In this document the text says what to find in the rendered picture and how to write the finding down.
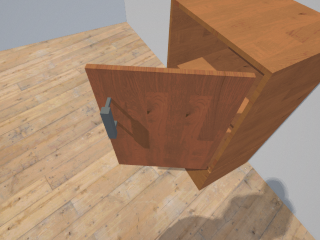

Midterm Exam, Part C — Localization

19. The cupboard door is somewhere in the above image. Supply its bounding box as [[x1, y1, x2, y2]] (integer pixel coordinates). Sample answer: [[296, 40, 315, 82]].
[[85, 63, 256, 170]]

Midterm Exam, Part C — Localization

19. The handle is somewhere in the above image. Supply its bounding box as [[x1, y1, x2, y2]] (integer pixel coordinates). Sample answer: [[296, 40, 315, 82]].
[[100, 97, 118, 139]]

